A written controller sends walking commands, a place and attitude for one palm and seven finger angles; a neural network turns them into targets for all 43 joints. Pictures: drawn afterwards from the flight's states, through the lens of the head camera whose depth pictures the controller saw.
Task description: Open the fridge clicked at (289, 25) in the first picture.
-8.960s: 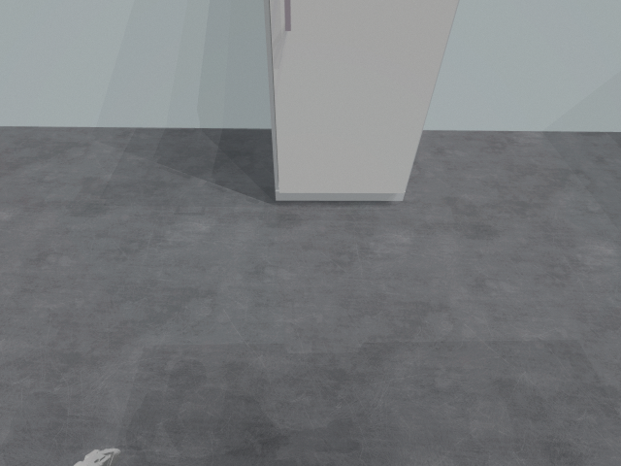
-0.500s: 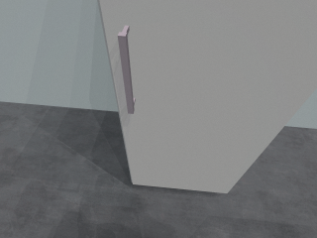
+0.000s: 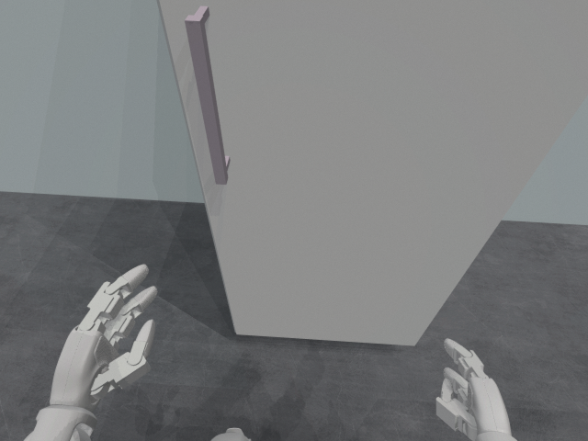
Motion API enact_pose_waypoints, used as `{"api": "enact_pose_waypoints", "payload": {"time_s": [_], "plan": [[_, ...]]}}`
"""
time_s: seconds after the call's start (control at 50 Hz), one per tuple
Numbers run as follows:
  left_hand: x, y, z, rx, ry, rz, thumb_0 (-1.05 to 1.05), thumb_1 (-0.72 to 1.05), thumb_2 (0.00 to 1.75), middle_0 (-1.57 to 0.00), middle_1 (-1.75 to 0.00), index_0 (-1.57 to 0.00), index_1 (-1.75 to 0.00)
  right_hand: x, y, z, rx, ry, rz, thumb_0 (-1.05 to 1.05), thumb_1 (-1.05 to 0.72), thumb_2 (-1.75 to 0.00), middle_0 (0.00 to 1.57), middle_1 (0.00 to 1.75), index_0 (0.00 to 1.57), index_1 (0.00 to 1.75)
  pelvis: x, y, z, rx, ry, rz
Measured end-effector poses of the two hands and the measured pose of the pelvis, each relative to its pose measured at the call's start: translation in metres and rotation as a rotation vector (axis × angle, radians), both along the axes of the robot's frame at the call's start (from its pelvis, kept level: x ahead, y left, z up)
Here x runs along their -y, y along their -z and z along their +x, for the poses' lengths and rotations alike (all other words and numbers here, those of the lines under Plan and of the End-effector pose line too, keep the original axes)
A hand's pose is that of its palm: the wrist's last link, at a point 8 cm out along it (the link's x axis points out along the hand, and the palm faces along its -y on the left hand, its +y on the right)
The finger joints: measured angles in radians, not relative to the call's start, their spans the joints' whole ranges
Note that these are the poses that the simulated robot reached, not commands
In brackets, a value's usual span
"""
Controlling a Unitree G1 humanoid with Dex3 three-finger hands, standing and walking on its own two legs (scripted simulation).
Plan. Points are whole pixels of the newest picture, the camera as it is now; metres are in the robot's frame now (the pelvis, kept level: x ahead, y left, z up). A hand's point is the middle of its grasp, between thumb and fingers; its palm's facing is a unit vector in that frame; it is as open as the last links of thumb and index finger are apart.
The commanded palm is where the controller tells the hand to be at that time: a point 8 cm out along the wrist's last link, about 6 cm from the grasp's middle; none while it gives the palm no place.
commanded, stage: raise the hand to about handle height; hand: left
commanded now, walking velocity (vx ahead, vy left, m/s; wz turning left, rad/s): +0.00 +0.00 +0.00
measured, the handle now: (213, 107) +0.51 +0.14 +0.20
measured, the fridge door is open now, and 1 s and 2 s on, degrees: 0 0 0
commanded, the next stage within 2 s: move the hooked fingers beside the handle in 1.80 s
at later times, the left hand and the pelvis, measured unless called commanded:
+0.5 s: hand (89, 346) +0.22 +0.25 +0.08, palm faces +0.00 -1.00 -0.06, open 10.9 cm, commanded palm +0.18 +0.29 +0.08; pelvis +0.00 +0.01 +0.00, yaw +0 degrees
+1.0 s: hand (32, 298) +0.24 +0.29 +0.14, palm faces +0.04 -1.00 -0.07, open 13.6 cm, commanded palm +0.21 +0.33 +0.15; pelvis +0.00 +0.03 +0.03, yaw +2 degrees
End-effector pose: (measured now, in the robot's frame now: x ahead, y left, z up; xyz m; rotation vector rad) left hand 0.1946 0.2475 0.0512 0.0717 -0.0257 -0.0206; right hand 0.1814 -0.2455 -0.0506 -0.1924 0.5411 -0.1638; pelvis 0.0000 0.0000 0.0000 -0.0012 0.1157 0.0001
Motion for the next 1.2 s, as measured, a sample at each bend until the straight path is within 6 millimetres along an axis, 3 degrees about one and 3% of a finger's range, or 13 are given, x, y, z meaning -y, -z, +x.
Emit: {"api": "enact_pose_waypoints", "payload": {"time_s": [0.1, 0.16, 0.2, 0.34, 0.42, 0.54, 0.72, 0.96, 1.2], "plan": [[-0.013, 0.036, -0.042, -0.124, -0.037, -0.072, 0.01, 0.63, 0.79, -0.23, -0.47, -0.22, -0.47, 0.008, -0.009, 0.023, 0.096, -0.026, -0.056, 0.01, -0.91, -0.89, 0.20, 0.30, 0.20, 0.30, 0.006, 0.017, -0.004, -0.018, -0.007, -0.009], [-0.025, 0.033, -0.060, -0.103, -0.126, -0.060, 0.01, 0.56, 0.76, -0.23, -0.52, -0.23, -0.52, 0.006, -0.006, 0.025, 0.085, -0.049, -0.090, 0.01, -0.91, -0.90, 0.20, 0.30, 0.20, 0.30, 0.007, 0.022, -0.003, -0.016, -0.023, -0.026], [-0.029, 0.022, -0.062, -0.046, -0.139, -0.034, 0.01, 0.51, 0.74, -0.23, -0.54, -0.23, -0.54, 0.002, 0.001, 0.022, 0.059, -0.066, -0.100, 0.01, -0.91, -0.90, 0.20, 0.30, 0.20, 0.30, 0.007, 0.023, -0.004, -0.012, -0.035, -0.039], [-0.030, -0.005, -0.024, -0.015, 0.003, 0.000, 0.01, 0.35, 0.67, -0.24, -0.65, -0.24, -0.65, -0.019, 0.024, -0.009, -0.050, -0.055, -0.036, 0.02, -0.90, -0.89, 0.20, 0.30, 0.20, 0.30, 0.003, 0.016, -0.008, 0.000, -0.040, -0.054], [-0.041, -0.015, -0.007, -0.072, 0.008, -0.008, 0.01, 0.26, 0.63, -0.25, -0.71, -0.25, -0.71, -0.028, 0.025, -0.030, -0.086, -0.012, 0.009, 0.02, -0.90, -0.89, 0.20, 0.30, 0.20, 0.30, -0.003, 0.007, -0.005, 0.005, -0.021, -0.045], [-0.054, -0.035, 0.001, -0.040, -0.036, -0.007, 0.01, 0.12, 0.57, -0.26, -0.80, -0.26, -0.80, -0.027, 0.019, -0.047, -0.112, 0.012, 0.005, 0.02, -0.90, -0.89, 0.20, 0.30, 0.20, 0.30, -0.013, -0.003, 0.000, 0.012, -0.010, -0.039], [-0.066, -0.048, 0.006, -0.022, -0.024, -0.005, 0.00, -0.09, 0.48, -0.28, -0.93, -0.27, -0.93, -0.024, -0.002, -0.033, -0.071, -0.005, -0.057, 0.02, -0.90, -0.89, 0.20, 0.30, 0.20, 0.30, -0.023, -0.011, 0.002, 0.045, -0.016, -0.040], [-0.090, -0.087, 0.018, 0.021, -0.050, -0.002, 0.00, -0.37, 0.36, -0.30, -1.11, -0.29, -1.11, -0.049, -0.029, -0.001, 0.038, -0.082, -0.032, 0.02, -0.90, -0.89, 0.20, 0.30, 0.20, 0.30, -0.026, -0.024, 0.001, 0.103, -0.029, -0.042], [-0.104, -0.120, 0.031, 0.038, -0.065, 0.005, -0.01, -0.49, 0.31, -0.30, -1.19, -0.30, -1.19, -0.049, -0.028, -0.009, 0.004, -0.097, -0.015, 0.02, -0.90, -0.89, 0.20, 0.30, 0.20, 0.30, -0.019, -0.032, -0.002, 0.137, -0.035, -0.035]]}}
